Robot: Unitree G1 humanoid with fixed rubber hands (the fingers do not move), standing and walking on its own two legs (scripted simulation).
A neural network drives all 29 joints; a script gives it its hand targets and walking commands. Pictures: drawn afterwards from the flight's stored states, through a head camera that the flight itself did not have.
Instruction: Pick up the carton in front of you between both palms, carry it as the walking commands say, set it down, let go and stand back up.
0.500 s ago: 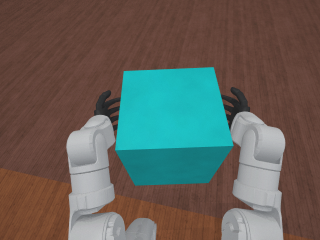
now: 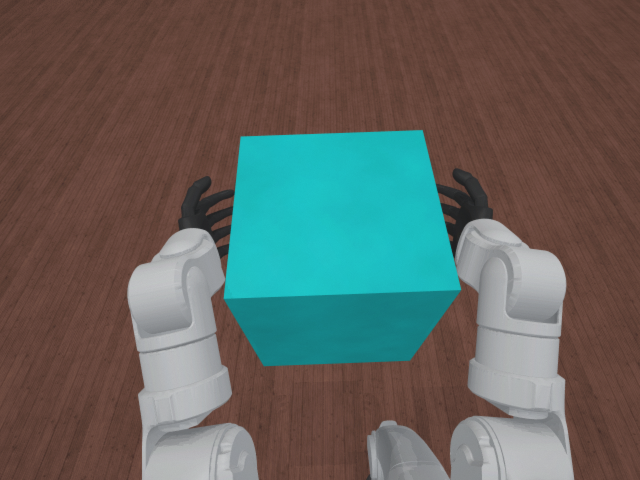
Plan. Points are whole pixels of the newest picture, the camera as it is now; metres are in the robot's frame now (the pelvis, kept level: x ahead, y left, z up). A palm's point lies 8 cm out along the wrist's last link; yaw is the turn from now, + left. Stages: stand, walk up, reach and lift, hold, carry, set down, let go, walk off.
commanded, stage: carry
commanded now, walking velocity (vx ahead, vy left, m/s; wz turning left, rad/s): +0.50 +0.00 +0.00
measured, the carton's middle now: (334, 260) +0.36 -0.02 +0.06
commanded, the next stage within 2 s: none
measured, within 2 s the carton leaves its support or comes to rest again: neither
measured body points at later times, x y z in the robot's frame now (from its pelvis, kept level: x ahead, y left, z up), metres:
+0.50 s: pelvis +0.27 -0.04 +0.01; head +0.31 -0.05 +0.46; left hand +0.61 +0.13 +0.12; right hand +0.63 -0.18 +0.11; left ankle +0.35 +0.08 -0.71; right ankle +0.26 -0.11 -0.73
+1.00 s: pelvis +0.36 -0.03 +0.00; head +0.35 -0.03 +0.45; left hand +0.70 +0.12 +0.10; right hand +0.69 -0.19 +0.10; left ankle +0.38 +0.07 -0.73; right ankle +0.26 -0.10 -0.73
